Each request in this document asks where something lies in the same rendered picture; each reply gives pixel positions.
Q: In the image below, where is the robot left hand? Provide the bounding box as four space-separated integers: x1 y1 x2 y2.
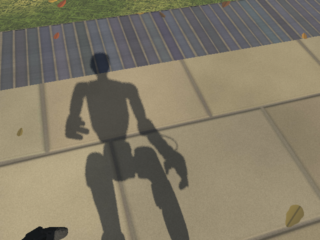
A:
22 226 68 240

